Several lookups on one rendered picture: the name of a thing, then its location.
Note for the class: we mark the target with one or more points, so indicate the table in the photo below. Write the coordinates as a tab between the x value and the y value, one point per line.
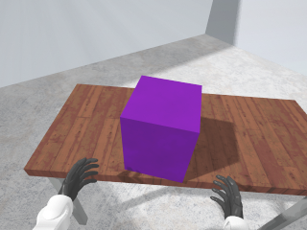
261	143

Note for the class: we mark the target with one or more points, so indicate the right robot forearm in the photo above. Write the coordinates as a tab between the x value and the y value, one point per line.
235	223

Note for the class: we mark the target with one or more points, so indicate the carton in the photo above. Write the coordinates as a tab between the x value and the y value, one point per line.
160	127

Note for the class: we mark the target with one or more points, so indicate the left robot forearm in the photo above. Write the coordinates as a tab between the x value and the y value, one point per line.
56	215

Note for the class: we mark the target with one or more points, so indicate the left robot hand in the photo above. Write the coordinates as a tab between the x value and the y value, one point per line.
74	180

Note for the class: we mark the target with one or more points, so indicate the right robot hand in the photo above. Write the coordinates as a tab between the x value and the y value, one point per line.
232	204

